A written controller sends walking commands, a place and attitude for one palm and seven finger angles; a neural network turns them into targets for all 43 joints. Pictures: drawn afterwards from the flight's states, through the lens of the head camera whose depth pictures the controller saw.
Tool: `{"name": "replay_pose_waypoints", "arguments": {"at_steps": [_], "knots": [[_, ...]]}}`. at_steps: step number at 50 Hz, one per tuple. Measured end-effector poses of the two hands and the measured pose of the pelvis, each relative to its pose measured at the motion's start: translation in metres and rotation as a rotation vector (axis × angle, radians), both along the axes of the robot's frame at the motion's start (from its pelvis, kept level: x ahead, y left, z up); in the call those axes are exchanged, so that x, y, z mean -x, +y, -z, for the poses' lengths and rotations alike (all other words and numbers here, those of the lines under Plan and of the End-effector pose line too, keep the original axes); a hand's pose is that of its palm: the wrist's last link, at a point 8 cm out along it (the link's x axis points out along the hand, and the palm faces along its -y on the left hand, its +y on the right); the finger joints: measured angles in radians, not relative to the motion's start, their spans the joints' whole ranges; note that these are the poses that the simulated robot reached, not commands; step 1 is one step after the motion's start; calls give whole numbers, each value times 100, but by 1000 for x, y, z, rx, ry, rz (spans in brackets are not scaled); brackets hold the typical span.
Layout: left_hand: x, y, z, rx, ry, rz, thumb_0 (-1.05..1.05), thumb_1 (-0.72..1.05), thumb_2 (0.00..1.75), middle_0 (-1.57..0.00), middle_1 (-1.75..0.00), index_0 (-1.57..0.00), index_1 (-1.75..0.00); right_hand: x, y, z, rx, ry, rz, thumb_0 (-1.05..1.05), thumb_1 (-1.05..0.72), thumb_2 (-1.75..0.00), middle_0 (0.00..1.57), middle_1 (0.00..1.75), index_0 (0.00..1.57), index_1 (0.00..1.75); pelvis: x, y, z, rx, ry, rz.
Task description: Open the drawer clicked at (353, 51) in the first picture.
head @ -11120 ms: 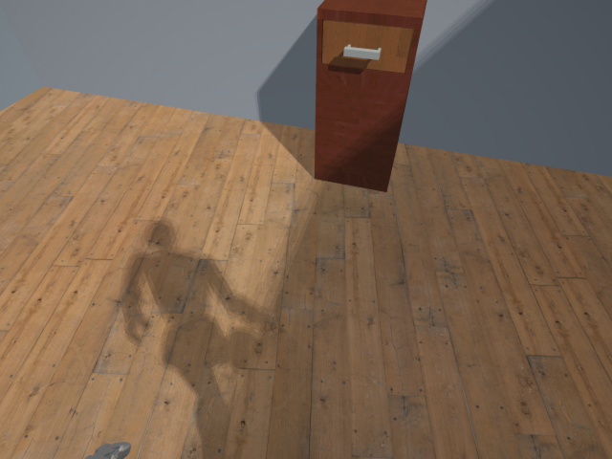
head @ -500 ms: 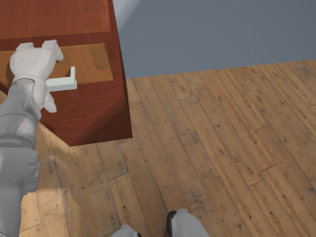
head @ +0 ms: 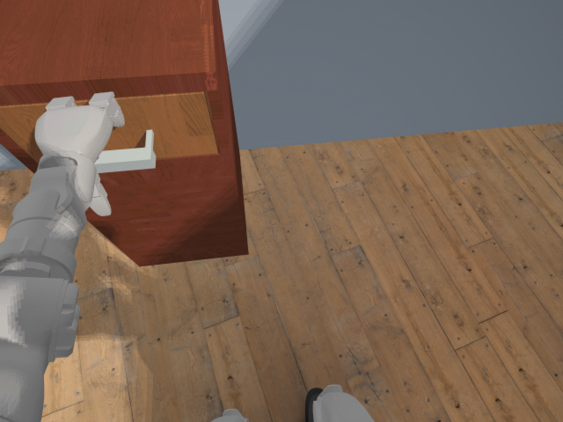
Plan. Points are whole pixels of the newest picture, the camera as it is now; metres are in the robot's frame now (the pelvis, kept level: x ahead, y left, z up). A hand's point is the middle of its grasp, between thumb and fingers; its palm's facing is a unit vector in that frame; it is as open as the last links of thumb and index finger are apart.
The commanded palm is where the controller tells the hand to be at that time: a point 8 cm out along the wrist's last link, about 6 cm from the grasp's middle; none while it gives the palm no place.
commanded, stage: move the hooked fingers above the handle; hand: left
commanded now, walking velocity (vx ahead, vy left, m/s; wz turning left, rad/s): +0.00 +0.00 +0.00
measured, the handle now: (114, 149) +0.56 +0.26 -0.04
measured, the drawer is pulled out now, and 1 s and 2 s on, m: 0.00 0.00 0.00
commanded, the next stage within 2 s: lower the fingers behind the handle in 0.48 s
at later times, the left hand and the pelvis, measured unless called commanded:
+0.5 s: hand (103, 157) +0.50 +0.25 +0.02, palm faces -0.15 -0.02 -0.99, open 13.8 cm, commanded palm +0.50 +0.25 +0.08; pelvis -0.01 -0.01 +0.00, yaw -1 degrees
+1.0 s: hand (112, 160) +0.51 +0.24 +0.00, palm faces -0.06 -0.06 -1.00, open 13.8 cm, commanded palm +0.50 +0.24 +0.05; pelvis -0.01 +0.00 -0.02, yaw +0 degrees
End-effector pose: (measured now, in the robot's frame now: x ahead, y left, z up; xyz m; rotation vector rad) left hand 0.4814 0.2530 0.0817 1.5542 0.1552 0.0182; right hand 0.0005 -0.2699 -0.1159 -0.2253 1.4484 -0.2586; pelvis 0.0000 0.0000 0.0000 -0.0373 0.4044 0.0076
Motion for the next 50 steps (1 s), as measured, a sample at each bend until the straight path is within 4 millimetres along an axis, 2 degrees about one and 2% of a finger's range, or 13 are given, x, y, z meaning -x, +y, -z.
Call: {"name": "replay_pose_waypoints", "arguments": {"at_steps": [6, 12, 20, 25, 33, 38, 42, 50], "knots": [[-1, -8, 4, 15, 18, 29, 0, -49, 30, -32, -120, -32, -120, -2, -5, -2, 21, -10, -7, 0, -91, -90, 20, 30, 21, 30, 2, -2, 0, -1, 1, -6], [-8, -17, -4, 26, -36, 48, 0, -49, 30, -32, -120, -32, -120, 8, -8, -2, 28, 10, 0, 0, -91, -90, 20, 30, 21, 30, 3, -4, 2, -2, 5, -4], [-10, -10, 0, -13, 12, -26, 0, -49, 30, -32, -120, -31, -120, 29, -6, 0, 7, 49, 35, 1, -91, -90, 20, 30, 21, 30, 5, -5, 2, -7, 8, 15], [-7, -9, 5, 1, 62, -3, 0, -49, 30, -32, -120, -32, -120, 37, -5, -2, 15, 68, 46, 1, -91, -90, 20, 30, 21, 30, 7, -6, 1, -9, 5, 15], [-7, -5, -5, 13, -25, 37, 0, -49, 30, -32, -120, -32, -120, 39, -9, -2, 34, 79, 32, 1, -91, -90, 20, 30, 21, 30, 7, -5, 4, -6, 17, 9], [-5, 2, 12, -14, 29, -18, 0, -49, 30, -32, -120, -31, -120, 35, -9, 1, 32, 65, 25, 1, -91, -90, 20, 30, 21, 30, 10, -3, 7, -4, 26, 8], [-3, -2, 24, 11, 59, 14, 0, -49, 30, -32, -120, -31, -120, 32, -8, 1, 41, 56, 20, 1, -91, -90, 20, 30, 21, 30, 10, -1, 8, -1, 33, 6], [-9, -10, 27, 42, -32, 57, 0, -49, 30, -32, -120, -32, -120, 33, -3, 8, 39, 69, 7, 0, -91, -90, 20, 30, 21, 30, 11, 0, 17, 6, 54, 1]]}}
